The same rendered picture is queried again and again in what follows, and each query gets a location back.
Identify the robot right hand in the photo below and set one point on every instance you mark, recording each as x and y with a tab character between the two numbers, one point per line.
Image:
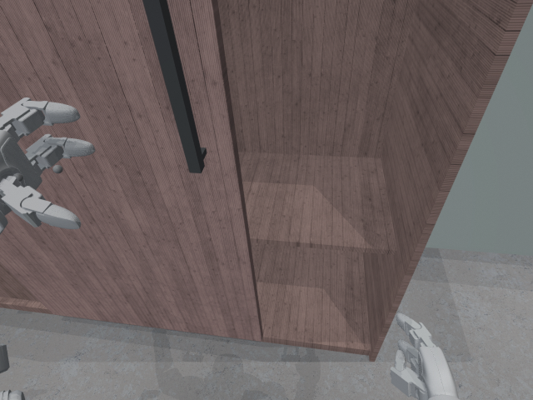
430	373

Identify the handle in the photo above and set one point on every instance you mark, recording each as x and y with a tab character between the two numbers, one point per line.
160	23

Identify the robot left hand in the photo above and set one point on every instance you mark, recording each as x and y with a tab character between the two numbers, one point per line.
21	119

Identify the wardrobe door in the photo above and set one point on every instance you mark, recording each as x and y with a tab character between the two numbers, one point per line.
10	287
158	246

